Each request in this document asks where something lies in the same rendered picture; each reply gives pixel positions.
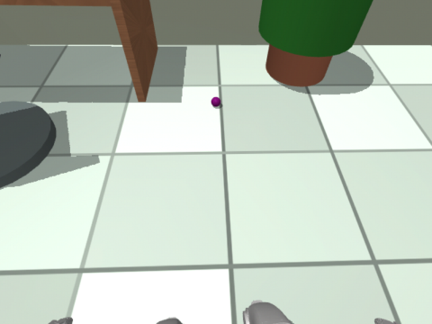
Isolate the potted plant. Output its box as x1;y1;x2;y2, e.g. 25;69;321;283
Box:
259;0;373;87

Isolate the desk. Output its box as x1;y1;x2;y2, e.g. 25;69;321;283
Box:
0;0;158;102

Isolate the ball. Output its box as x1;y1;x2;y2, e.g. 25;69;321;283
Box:
211;97;221;107

